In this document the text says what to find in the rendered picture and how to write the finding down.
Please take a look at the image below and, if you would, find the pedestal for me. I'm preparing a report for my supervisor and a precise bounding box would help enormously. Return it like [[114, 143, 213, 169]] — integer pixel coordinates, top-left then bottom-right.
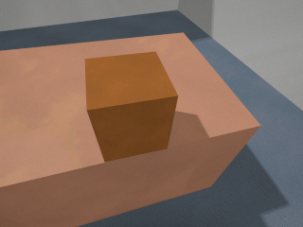
[[0, 32, 260, 227]]

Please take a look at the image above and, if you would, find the carton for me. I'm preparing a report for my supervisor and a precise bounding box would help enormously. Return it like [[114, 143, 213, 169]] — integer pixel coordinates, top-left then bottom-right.
[[84, 51, 178, 162]]

